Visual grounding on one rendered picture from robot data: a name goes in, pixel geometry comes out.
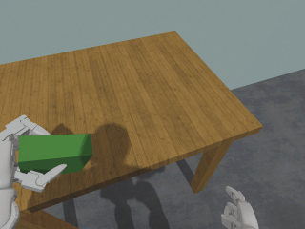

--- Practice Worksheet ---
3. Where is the sponge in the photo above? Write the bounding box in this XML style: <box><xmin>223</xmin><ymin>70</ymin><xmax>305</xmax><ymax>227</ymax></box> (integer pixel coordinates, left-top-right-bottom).
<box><xmin>18</xmin><ymin>134</ymin><xmax>93</xmax><ymax>175</ymax></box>

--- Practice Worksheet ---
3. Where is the table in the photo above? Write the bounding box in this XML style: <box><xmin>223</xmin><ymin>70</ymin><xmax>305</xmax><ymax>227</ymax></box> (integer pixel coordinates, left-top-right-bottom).
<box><xmin>0</xmin><ymin>31</ymin><xmax>263</xmax><ymax>229</ymax></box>

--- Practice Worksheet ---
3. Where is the left robot hand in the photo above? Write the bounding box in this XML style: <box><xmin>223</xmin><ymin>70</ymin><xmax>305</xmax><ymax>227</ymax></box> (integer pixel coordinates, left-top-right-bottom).
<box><xmin>0</xmin><ymin>114</ymin><xmax>68</xmax><ymax>193</ymax></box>

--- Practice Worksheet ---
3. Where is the left robot forearm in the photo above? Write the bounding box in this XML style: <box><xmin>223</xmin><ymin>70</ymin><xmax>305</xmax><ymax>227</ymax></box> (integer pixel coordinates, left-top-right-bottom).
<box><xmin>0</xmin><ymin>187</ymin><xmax>20</xmax><ymax>229</ymax></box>

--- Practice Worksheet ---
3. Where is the right robot hand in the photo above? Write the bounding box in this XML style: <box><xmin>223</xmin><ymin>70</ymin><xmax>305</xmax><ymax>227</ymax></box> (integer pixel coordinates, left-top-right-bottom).
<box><xmin>221</xmin><ymin>186</ymin><xmax>259</xmax><ymax>229</ymax></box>

